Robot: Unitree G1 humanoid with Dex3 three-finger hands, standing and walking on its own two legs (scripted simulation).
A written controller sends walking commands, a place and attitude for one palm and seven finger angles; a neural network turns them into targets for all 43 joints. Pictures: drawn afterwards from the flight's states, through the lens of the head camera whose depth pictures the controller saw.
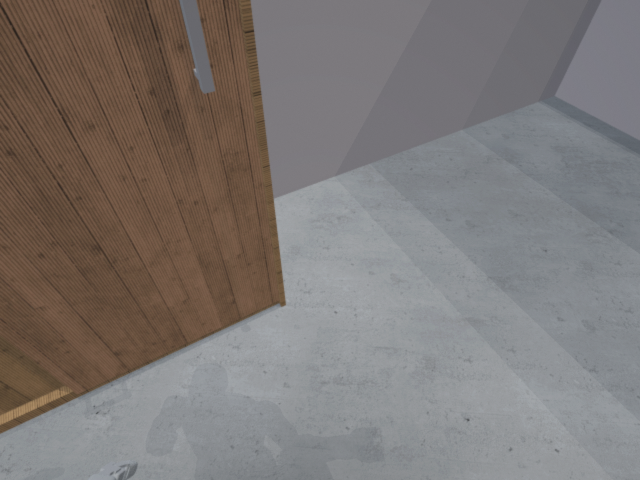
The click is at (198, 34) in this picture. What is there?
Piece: wardrobe's sliding door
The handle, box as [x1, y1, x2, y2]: [179, 0, 214, 93]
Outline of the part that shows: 179,0 195,64 195,68 193,69 194,73 199,81 200,88 204,93 213,91 214,87 196,1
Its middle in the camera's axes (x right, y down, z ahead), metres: -0.21 -0.36 +0.62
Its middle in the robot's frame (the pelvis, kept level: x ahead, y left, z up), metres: +0.72 +0.27 +0.25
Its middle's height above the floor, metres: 1.02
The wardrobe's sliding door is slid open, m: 0.00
